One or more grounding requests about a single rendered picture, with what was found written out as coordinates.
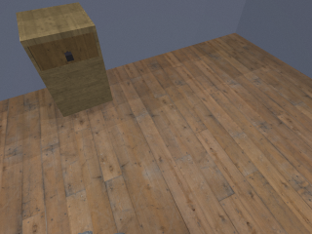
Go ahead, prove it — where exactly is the cabinet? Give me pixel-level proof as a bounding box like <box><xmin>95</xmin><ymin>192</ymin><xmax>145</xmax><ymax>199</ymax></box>
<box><xmin>16</xmin><ymin>2</ymin><xmax>113</xmax><ymax>117</ymax></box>

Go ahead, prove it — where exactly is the handle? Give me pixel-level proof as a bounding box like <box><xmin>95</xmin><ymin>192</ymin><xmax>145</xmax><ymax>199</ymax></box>
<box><xmin>64</xmin><ymin>51</ymin><xmax>74</xmax><ymax>61</ymax></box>

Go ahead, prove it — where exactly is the drawer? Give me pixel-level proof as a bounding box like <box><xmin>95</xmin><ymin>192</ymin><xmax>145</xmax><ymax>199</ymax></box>
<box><xmin>28</xmin><ymin>32</ymin><xmax>98</xmax><ymax>71</ymax></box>

